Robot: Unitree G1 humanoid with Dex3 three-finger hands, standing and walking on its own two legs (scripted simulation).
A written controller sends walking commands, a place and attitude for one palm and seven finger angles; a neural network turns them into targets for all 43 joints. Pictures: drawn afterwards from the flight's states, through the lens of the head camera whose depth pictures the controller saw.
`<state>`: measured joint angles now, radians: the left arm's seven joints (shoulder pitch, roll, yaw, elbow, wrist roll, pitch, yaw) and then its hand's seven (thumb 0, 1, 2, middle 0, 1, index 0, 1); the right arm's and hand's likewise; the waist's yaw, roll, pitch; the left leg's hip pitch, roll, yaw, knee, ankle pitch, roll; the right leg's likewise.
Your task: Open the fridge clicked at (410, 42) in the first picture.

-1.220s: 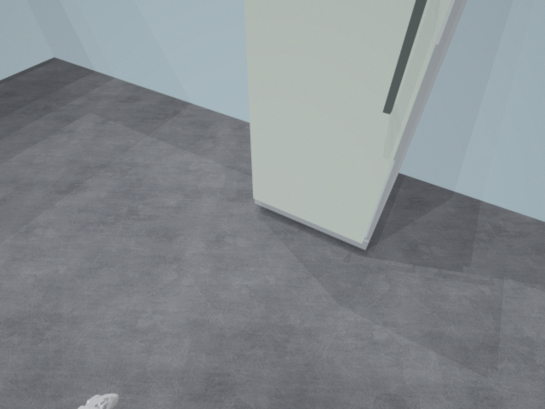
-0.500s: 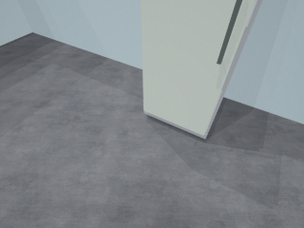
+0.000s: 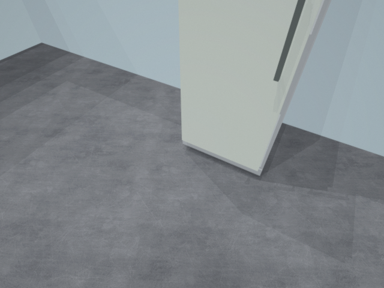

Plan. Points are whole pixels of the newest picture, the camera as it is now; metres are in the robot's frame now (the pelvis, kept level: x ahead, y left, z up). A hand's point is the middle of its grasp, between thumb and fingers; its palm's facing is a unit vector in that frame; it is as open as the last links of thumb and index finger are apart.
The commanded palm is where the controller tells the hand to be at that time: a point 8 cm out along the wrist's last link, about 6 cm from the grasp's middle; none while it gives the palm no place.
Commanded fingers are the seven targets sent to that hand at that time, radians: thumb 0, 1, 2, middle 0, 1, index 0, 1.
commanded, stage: look at it before walking up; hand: right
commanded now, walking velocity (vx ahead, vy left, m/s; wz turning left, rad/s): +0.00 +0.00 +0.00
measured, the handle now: (293, 26) +0.91 -0.30 +0.17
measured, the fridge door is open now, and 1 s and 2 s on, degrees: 0 0 0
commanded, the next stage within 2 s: walk to a spot facing it in 0.22 s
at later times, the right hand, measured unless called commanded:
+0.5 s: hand out of the picture +0.08 -0.24 -0.16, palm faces -0.05 +0.95 -0.32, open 7.4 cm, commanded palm none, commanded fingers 0.00 -0.90 -0.90 0.20 0.30 0.20 0.30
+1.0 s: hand out of the picture +0.05 -0.16 -0.16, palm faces -0.21 +0.96 -0.19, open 7.4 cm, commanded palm none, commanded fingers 0.00 -0.90 -0.90 0.20 0.30 0.20 0.30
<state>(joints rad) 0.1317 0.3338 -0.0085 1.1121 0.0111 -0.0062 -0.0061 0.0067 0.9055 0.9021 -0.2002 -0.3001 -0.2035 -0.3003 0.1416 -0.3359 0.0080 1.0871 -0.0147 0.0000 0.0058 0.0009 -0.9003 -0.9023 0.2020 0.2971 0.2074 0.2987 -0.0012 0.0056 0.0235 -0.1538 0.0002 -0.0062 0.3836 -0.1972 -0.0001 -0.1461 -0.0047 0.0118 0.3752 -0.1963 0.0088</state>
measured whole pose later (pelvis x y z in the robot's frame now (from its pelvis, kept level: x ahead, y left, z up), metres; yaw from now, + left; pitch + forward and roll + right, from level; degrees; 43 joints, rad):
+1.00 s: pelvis +0.06 +0.03 +0.00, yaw +17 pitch +1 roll -1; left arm 0.16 0.24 0.06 0.94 0.02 0.01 -0.02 0.01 0.91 0.90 -0.20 -0.30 -0.20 -0.30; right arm 0.47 -0.16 -0.03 1.02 -0.02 -0.03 0.01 0.00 -0.90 -0.90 0.20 0.30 0.21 0.30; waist -0.05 -0.01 0.02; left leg -0.12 -0.06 -0.10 0.37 -0.26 0.05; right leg -0.59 -0.09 -0.02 1.04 -0.23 0.06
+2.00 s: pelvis +0.30 +0.04 -0.02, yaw +53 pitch -1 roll +1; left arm 0.23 0.18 0.05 0.95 0.02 0.05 0.01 0.01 0.91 0.90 -0.20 -0.30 -0.20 -0.30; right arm 0.16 -0.18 -0.05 0.90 -0.02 0.03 -0.01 0.00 -0.90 -0.90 0.20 0.30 0.21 0.30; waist 0.03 -0.01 0.10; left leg -0.30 -0.04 0.05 0.57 -0.26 0.05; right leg -0.48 -0.14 -0.06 1.17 -0.44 0.08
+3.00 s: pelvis +0.31 +0.00 -0.01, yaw +88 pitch +0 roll -1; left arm 0.27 0.24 0.07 0.96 0.04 0.06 -0.01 0.01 0.91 0.90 -0.20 -0.30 -0.20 -0.30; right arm 0.19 -0.18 -0.06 0.90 -0.01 0.01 0.00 0.00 -0.90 -0.90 0.20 0.30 0.21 0.30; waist 0.03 -0.05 0.03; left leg -0.21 -0.03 0.03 0.47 -0.25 0.05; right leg -0.50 -0.15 -0.07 1.08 -0.33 0.09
